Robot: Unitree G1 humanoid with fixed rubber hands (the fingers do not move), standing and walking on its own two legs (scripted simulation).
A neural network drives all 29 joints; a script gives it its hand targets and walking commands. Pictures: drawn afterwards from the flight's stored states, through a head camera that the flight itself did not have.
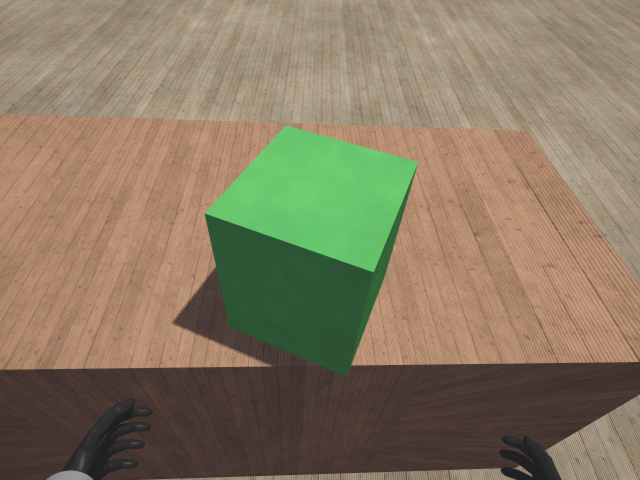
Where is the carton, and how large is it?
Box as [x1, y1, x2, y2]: [205, 126, 417, 375]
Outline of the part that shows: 285,126 205,212 205,217 229,327 346,375 384,276 417,162 289,126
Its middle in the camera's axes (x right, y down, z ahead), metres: -0.01 +0.01 +0.58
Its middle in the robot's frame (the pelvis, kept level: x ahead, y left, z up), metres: +0.44 +0.04 +0.03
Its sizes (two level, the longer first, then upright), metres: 0.210 0.200 0.250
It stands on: a pedestal, 0.69 m high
